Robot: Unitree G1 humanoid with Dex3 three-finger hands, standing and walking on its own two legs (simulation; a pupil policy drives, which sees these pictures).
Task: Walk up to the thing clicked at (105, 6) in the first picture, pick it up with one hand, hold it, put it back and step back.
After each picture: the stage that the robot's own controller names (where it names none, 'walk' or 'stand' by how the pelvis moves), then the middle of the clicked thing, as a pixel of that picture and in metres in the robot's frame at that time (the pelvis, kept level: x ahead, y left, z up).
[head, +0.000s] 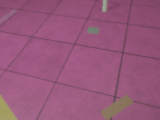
stand; (105, 3) +2.25 -0.34 -0.65
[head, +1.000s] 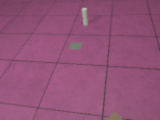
walk; (85, 17) +2.14 +0.10 -0.63
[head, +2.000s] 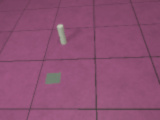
walk; (62, 34) +1.52 +0.32 -0.65
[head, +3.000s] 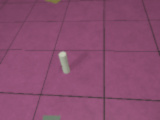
walk; (64, 63) +1.04 +0.27 -0.65
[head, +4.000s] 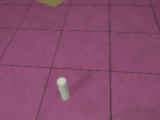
walk; (63, 89) +0.69 +0.22 -0.63
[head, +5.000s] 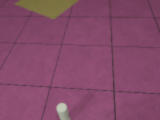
stand; (64, 115) +0.51 +0.20 -0.63
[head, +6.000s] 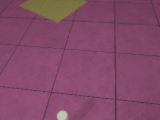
stand; out of the picture +0.47 +0.18 -0.65
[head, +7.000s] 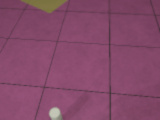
stand; (57, 119) +0.43 +0.23 -0.64
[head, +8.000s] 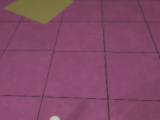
stand; out of the picture +0.44 +0.22 -0.66
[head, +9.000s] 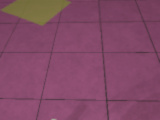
stand; out of the picture +0.42 +0.24 -0.66
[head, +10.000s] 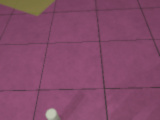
stand; (54, 119) +0.43 +0.27 -0.64
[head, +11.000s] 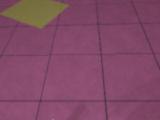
stand; out of the picture +0.43 +0.25 -0.66
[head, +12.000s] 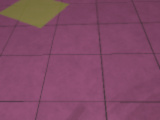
stand; out of the picture +0.41 +0.26 -0.66
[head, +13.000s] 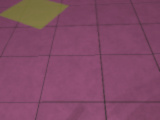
stand; out of the picture +0.42 +0.26 -0.66
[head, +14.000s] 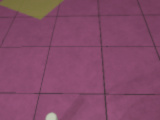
go down; out of the picture +0.43 +0.25 -0.65
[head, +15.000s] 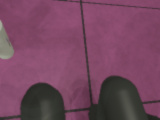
go down; out of the picture +0.51 +0.29 -0.23
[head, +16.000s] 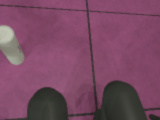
approach; (11, 48) +0.51 +0.28 -0.25
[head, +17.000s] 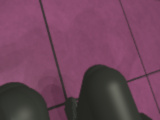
close in; out of the picture +0.49 +0.33 -0.16
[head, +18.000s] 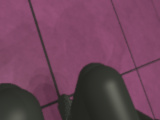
close; out of the picture +0.47 +0.34 -0.16
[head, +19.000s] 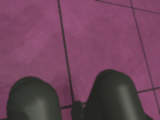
lift; out of the picture +0.38 +0.28 -0.14
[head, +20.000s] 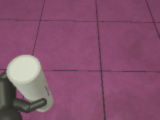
lift; (35, 89) +0.32 +0.17 +0.04
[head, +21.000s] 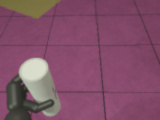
hold; (44, 91) +0.32 +0.15 +0.05
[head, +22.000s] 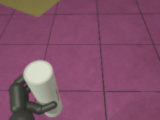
hold; (47, 93) +0.32 +0.14 +0.04
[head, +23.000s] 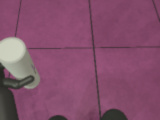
crouch; (23, 68) +0.40 +0.20 -0.03
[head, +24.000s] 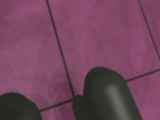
lower; out of the picture +0.49 +0.29 -0.11
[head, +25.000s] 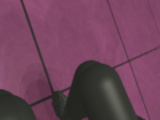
lower; out of the picture +0.47 +0.31 -0.17
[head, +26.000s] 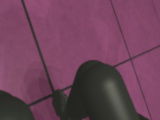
lower; out of the picture +0.47 +0.32 -0.17
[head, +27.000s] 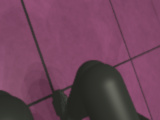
lower; out of the picture +0.47 +0.32 -0.17
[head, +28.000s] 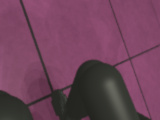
rest; out of the picture +0.47 +0.32 -0.17
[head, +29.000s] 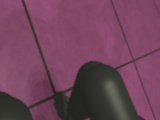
open; out of the picture +0.48 +0.30 -0.18
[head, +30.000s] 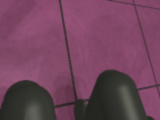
stand; out of the picture +0.49 +0.28 -0.20
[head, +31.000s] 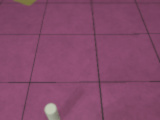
stand; (53, 115) +0.44 +0.20 -0.56
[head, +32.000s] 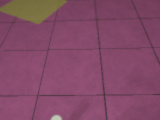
stand; out of the picture +0.44 +0.20 -0.60
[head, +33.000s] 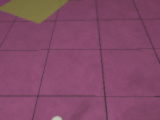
stand; out of the picture +0.43 +0.20 -0.60
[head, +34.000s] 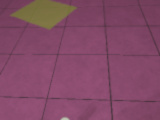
walk; out of the picture +0.45 +0.19 -0.66
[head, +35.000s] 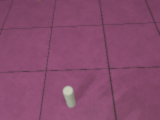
walk; (69, 97) +0.54 +0.15 -0.64
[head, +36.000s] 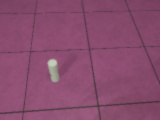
walk; (54, 71) +0.76 +0.21 -0.64
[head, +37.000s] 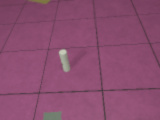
stand; (64, 61) +1.06 +0.27 -0.63
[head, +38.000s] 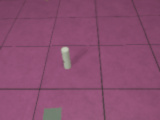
stand; (66, 58) +1.08 +0.21 -0.65
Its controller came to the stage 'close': yes
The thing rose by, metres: 0.69
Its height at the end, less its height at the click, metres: +0.00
